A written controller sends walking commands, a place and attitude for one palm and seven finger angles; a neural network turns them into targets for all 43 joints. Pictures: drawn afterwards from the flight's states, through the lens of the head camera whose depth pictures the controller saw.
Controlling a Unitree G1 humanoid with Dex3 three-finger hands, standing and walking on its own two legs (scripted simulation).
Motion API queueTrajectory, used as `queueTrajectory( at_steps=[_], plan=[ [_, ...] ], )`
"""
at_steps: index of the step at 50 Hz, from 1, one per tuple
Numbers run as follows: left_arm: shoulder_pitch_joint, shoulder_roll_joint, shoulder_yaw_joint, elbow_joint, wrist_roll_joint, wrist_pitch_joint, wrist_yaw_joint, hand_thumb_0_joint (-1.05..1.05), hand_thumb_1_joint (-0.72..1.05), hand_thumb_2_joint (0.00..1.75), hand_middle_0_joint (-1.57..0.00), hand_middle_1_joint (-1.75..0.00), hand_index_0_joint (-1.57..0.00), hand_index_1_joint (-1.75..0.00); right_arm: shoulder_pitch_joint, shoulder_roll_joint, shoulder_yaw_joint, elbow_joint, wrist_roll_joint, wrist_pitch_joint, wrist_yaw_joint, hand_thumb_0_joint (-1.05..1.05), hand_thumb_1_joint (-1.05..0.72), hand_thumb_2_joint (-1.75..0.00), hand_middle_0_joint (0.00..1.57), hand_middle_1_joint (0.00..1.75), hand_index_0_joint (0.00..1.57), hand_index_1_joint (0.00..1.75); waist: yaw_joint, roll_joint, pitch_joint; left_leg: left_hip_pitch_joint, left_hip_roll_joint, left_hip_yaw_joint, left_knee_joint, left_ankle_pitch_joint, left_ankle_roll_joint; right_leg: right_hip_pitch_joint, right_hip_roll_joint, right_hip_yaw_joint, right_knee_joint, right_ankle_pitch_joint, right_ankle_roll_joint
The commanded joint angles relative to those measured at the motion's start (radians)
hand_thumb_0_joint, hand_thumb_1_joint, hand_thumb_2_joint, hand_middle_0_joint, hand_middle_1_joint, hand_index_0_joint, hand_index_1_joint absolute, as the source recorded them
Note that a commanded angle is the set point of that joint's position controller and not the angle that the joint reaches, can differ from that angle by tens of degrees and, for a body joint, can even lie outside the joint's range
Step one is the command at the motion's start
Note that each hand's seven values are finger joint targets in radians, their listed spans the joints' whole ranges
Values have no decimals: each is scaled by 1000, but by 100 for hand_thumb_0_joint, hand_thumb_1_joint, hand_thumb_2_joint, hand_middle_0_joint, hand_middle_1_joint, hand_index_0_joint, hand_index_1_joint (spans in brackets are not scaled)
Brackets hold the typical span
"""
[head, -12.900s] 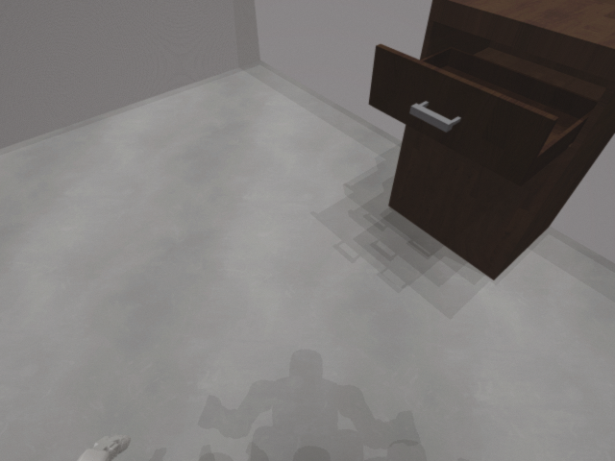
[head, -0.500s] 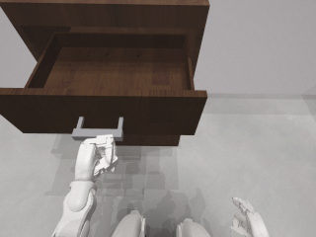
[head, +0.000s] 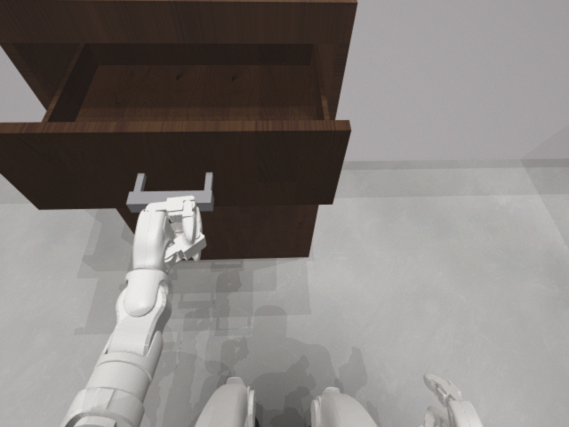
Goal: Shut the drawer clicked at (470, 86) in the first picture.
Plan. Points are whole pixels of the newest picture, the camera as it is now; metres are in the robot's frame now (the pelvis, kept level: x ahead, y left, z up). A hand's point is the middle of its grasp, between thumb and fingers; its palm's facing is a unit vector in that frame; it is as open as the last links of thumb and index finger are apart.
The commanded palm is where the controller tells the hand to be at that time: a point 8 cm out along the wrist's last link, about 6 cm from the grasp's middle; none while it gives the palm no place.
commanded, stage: push the drawer shut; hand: left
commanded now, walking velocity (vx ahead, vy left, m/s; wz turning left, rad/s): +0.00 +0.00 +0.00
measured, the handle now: (173, 190) +0.44 +0.17 +0.04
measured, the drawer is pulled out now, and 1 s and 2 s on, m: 0.20 0.07 0.00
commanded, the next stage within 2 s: pull the fist back off the drawer in 1.90 s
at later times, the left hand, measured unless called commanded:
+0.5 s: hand (201, 198) +0.43 +0.13 +0.03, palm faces +0.04 -1.00 -0.05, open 3.1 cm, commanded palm +0.43 +0.18 +0.05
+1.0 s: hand (207, 164) +0.50 +0.13 +0.04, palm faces +0.05 -1.00 -0.06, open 3.2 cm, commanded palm +0.49 +0.18 +0.05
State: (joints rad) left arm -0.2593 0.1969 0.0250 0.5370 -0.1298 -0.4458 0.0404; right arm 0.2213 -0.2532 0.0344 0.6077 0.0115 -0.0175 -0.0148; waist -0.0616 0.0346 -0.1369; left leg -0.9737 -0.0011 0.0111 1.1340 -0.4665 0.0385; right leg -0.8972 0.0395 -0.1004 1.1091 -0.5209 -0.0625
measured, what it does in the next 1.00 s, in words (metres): stands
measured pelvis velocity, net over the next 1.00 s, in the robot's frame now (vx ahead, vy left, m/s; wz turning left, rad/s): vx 0.00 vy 0.01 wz -0.03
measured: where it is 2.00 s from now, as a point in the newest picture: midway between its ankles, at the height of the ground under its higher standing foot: outside the picture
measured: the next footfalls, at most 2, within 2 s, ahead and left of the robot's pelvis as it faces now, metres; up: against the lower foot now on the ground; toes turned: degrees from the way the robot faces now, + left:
none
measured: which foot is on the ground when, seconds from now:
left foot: down 0.00-1.00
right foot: down 0.00-1.00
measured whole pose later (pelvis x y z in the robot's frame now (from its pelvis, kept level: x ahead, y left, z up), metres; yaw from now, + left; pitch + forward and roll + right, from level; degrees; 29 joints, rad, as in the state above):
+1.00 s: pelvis +0.00 +0.01 -0.01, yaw -2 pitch +23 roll -3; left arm -0.83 0.32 0.26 1.17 -0.02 -0.55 0.06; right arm 0.35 -0.26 0.03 0.66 -0.04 0.04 0.02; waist -0.18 0.04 -0.14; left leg -1.11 0.01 0.03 1.17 -0.46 0.06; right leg -1.03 0.05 -0.09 1.13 -0.50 -0.04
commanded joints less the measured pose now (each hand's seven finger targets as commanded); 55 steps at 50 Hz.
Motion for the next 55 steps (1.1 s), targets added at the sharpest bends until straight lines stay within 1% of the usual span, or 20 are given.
queueTrajectory(
  at_steps=[1,6,8,11,12,13,15,17,19,20,23,27,28,34,39,44,45,48,51,55],
  plan=[
    [-473,99,76,-166,-13,-74,30,0,90,90,-140,-160,-140,-160,25,-141,-61,-96,2,-39,-4,0,-90,-90,20,30,20,30,-57,-2,-334,244,7,-60,-141,131,-4,113,-22,111,-195,167,47],
    [-543,108,99,-113,0,-93,43,0,90,90,-140,-160,-140,-160,58,-150,-71,-80,-6,-33,2,0,-90,-90,20,30,20,30,-64,-13,-387,289,9,-69,-143,165,-5,94,-16,97,-182,190,46],
    [-586,105,98,-101,1,-100,45,0,90,90,-140,-160,-140,-160,66,-147,-72,-73,-7,-31,6,0,-90,-90,20,30,20,30,-65,7,-392,294,7,-67,-143,172,-7,92,-16,97,-181,198,46],
    [-619,123,121,-51,7,-107,49,0,90,90,-140,-160,-140,-160,79,-152,-74,-64,-10,-24,7,0,-90,-90,20,30,20,30,-75,-20,-385,294,10,-73,-143,179,-6,78,-13,90,-178,202,46],
    [-625,147,145,-39,9,-111,51,0,90,90,-140,-160,-140,-160,82,-154,-74,-63,-11,-22,7,0,-90,-90,20,30,20,30,-63,-9,-395,284,9,-71,-145,170,-10,83,-13,94,-175,192,45],
    [-652,132,132,-33,8,-114,51,0,90,90,-140,-160,-140,-160,86,-151,-72,-63,-12,-20,8,0,-90,-90,20,30,20,30,-75,-11,-386,286,8,-71,-147,171,-7,83,-11,94,-179,196,46],
    [-678,166,162,-14,15,-121,53,0,90,90,-140,-160,-140,-160,99,-155,-74,-58,-13,-19,9,0,-90,-90,20,30,20,30,-71,5,-398,293,10,-73,-148,174,-9,75,-9,89,-172,192,43],
    [-689,159,165,25,16,-124,52,0,90,90,-140,-160,-140,-160,103,-152,-73,-55,-14,-14,10,0,-90,-90,20,30,20,30,-71,13,-393,290,8,-68,-147,175,-10,73,-9,93,-177,196,43],
    [-739,153,157,55,18,-128,50,0,90,90,-140,-160,-140,-160,112,-151,-72,-49,-14,-12,12,0,-90,-90,20,30,20,30,-86,2,-378,282,9,-71,-149,160,-9,61,-8,90,-179,182,44],
    [-746,191,191,77,21,-131,54,0,90,90,-140,-160,-140,-160,122,-158,-72,-47,-17,-10,11,0,-90,-90,20,30,20,30,-82,5,-374,273,10,-73,-148,158,-8,56,-5,92,-177,177,43],
    [-821,171,169,80,30,-148,53,0,90,90,-140,-160,-140,-160,131,-155,-73,-42,-19,-7,13,0,-90,-90,20,30,20,30,-95,46,-410,316,12,-81,-149,168,-12,26,-6,86,-167,178,42],
    [-881,199,193,125,39,-161,59,0,90,90,-140,-160,-140,-160,157,-162,-76,-30,-26,0,16,0,-90,-90,20,30,20,30,-103,47,-432,335,16,-90,-144,184,-13,7,-3,82,-159,183,42],
    [-882,175,173,147,43,-161,56,0,90,90,-140,-160,-140,-160,162,-160,-76,-32,-27,1,19,0,-90,-90,20,30,20,30,-105,52,-437,343,15,-92,-146,188,-14,1,-2,79,-158,184,40],
    [-999,187,178,242,59,-175,61,0,90,90,-140,-160,-140,-160,191,-167,-76,-14,-33,13,22,0,-90,-90,20,30,20,30,-138,38,-407,333,19,-107,-145,147,-11,-52,0,73,-156,152,42],
    [-1058,261,230,312,76,-180,69,0,90,90,-140,-160,-140,-160,216,-173,-71,-9,-39,21,22,0,-90,-90,20,30,20,30,-146,24,-429,279,13,-93,-128,134,-2,-24,4,86,-159,148,45],
    [-1118,336,274,332,89,-188,56,0,90,90,-140,-160,-140,-160,246,-179,-70,-5,-46,28,23,0,-90,-90,20,30,20,30,-149,76,-486,297,14,-97,-113,174,-3,-24,7,90,-147,175,41],
    [-1131,322,263,339,85,-188,52,0,90,90,-140,-160,-140,-160,255,-177,-68,-7,-49,28,25,0,-90,-90,20,30,20,30,-158,84,-490,306,15,-99,-112,196,-2,-27,9,88,-144,191,41],
    [-1152,343,275,396,84,-170,41,0,90,90,-140,-160,-140,-160,261,-181,-65,-2,-46,34,28,0,-90,-90,20,30,20,30,-176,67,-432,243,15,-90,-103,149,3,-33,10,95,-161,162,44],
    [-1171,406,316,425,92,-163,33,0,90,90,-140,-160,-140,-160,284,-186,-61,-7,-48,37,27,0,-90,-90,20,30,20,30,-173,58,-449,206,13,-86,-94,150,7,-7,14,103,-158,162,43],
    [-1220,422,321,435,90,-154,15,0,90,90,-140,-160,-140,-160,305,-189,-59,-7,-51,41,31,0,-90,-90,20,30,20,30,-186,98,-467,225,15,-90,-80,191,8,-23,17,100,-147,193,40]
  ],
)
